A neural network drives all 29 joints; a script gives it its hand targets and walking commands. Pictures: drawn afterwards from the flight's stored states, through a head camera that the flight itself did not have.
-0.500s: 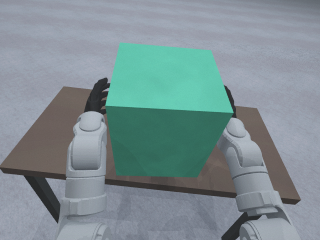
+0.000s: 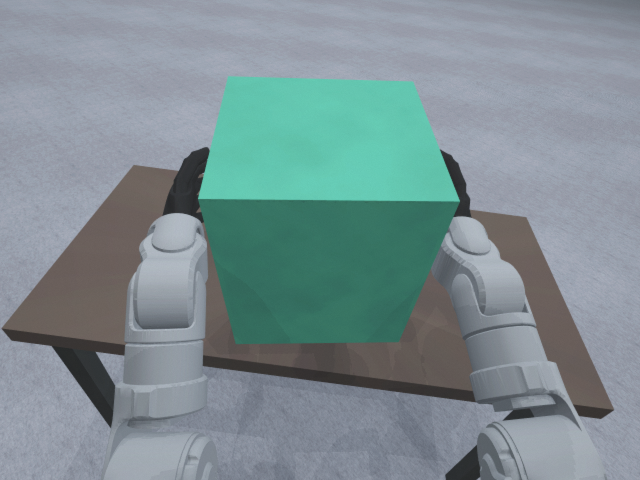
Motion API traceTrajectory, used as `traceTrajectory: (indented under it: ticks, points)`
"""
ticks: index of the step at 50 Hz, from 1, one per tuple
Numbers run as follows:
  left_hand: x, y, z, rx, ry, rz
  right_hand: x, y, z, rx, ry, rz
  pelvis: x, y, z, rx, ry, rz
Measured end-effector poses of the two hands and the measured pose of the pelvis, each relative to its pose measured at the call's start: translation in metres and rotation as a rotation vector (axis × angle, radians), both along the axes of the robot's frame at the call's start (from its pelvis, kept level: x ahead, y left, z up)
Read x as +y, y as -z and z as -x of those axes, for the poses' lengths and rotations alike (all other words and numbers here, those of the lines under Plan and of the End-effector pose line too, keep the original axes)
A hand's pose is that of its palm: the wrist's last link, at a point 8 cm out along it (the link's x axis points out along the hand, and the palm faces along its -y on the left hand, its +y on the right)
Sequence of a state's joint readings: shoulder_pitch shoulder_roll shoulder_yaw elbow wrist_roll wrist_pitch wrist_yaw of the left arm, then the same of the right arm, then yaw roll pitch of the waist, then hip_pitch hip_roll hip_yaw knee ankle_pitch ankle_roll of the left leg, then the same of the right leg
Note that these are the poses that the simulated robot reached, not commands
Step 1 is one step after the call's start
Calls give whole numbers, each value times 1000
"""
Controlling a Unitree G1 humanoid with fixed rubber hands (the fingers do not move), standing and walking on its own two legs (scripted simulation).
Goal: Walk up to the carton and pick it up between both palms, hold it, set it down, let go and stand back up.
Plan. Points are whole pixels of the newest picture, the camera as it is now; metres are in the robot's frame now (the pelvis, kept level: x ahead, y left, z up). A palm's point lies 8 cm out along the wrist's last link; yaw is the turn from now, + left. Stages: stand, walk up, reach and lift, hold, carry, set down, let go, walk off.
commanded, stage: hold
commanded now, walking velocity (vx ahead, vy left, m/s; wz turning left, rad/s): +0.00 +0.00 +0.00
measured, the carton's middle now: (319, 219) +0.39 +0.00 +0.17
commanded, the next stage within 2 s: none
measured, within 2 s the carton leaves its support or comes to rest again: neither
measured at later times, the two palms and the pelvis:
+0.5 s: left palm (180, 224) +0.36 +0.16 +0.18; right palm (446, 218) +0.37 -0.14 +0.19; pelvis +0.00 +0.00 +0.00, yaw -1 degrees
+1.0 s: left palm (186, 223) +0.37 +0.16 +0.18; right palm (449, 220) +0.37 -0.15 +0.19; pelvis +0.00 +0.00 +0.00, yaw +0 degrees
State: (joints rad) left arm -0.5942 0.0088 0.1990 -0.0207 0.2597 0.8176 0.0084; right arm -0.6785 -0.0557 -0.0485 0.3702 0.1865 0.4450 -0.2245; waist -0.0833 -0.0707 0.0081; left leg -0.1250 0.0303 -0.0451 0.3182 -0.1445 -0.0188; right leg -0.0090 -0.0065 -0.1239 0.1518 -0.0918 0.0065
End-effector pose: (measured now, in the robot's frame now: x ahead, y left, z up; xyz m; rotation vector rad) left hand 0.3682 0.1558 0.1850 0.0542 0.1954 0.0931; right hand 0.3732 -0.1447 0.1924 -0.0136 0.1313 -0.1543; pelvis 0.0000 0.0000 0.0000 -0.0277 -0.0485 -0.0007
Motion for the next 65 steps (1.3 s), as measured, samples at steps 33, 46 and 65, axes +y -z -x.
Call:
traceTrajectory:
  ticks: [33, 46, 65]
  points:
    - [5, 9, 3, 36, -9, 15, 5, 1, -2, 32, -9, -7, 0, 0, 2, -2, 3, 0]
    - [1, 9, -1, 22, 7, 8, 1, 2, -1, 17, 3, -5, 0, 0, -3, 8, 4, 0]
    - [0, 9, 4, 26, 3, 0, 0, 5, 2, 19, 0, -15, 1, 0, -2, -4, 12, -1]
